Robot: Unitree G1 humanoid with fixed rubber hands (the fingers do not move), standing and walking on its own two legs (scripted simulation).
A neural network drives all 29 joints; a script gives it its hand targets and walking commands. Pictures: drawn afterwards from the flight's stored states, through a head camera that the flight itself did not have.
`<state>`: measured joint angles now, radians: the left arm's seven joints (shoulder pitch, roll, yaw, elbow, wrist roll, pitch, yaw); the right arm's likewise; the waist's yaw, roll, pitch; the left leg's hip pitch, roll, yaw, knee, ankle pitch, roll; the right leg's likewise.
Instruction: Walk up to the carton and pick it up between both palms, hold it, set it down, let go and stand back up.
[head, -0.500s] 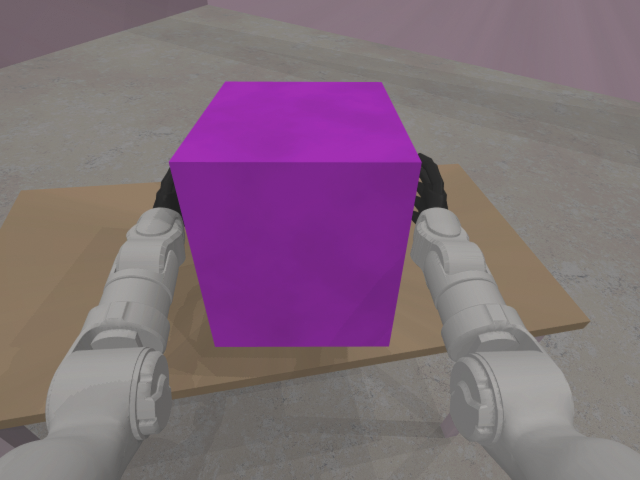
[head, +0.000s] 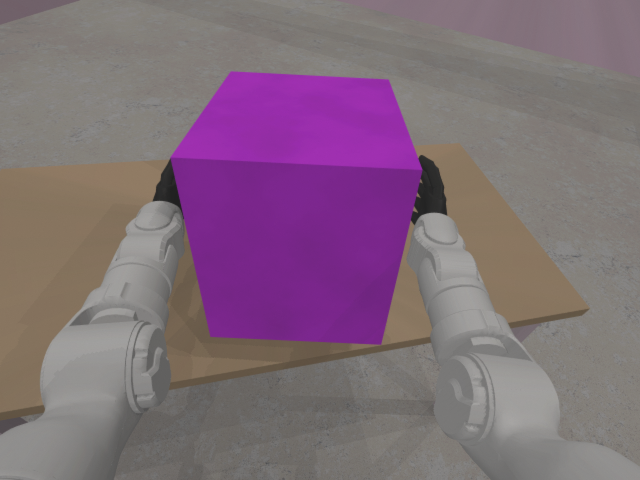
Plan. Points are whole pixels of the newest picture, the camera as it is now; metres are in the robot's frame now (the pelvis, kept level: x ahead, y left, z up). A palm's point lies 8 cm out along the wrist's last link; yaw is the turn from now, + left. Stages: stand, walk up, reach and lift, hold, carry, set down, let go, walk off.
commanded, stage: set down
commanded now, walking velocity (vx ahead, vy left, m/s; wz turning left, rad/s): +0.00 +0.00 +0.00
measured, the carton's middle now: (303, 202) +0.48 +0.02 +0.08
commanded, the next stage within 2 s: none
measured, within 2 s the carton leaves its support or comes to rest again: rests again in 1.50 s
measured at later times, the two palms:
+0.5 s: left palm (174, 211) +0.45 +0.20 +0.09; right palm (416, 233) +0.42 -0.13 +0.09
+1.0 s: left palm (174, 218) +0.44 +0.20 +0.08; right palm (416, 239) +0.41 -0.13 +0.09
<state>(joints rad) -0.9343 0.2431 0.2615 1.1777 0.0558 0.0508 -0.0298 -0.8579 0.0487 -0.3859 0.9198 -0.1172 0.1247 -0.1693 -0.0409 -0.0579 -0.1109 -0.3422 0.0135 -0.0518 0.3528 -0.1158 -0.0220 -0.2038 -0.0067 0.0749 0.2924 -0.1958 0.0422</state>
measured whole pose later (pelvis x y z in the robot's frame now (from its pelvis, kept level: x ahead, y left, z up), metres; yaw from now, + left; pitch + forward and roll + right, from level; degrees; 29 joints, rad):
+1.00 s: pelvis +0.00 +0.00 +0.00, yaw +1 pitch +8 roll -1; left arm -0.96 0.21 0.44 1.22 0.20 -0.12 -0.10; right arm -0.79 0.19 -0.65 0.82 -0.40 -0.08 -0.11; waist -0.03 -0.07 -0.04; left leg -0.38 0.02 -0.02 0.34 -0.10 -0.02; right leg -0.24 -0.02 0.03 0.30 -0.20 0.04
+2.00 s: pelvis +0.00 +0.00 +0.00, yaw +1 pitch +8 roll -1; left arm -0.93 0.18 0.54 1.17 0.33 -0.15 -0.13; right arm -0.78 0.23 -0.76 0.80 -0.54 -0.15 -0.07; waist -0.03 -0.07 -0.01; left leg -0.40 0.02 0.01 0.35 -0.10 -0.01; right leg -0.27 -0.04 -0.01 0.33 -0.20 0.05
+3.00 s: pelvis -0.01 +0.01 -0.02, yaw +1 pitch +21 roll -3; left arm -1.02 0.45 -0.04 1.20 -0.30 -0.02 -0.04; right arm -0.90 -0.15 -0.15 0.93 0.20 0.06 -0.18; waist -0.10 0.00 -0.22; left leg -0.77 0.05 -0.02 0.57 -0.16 -0.01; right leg -0.61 -0.01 -0.04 0.48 -0.24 0.04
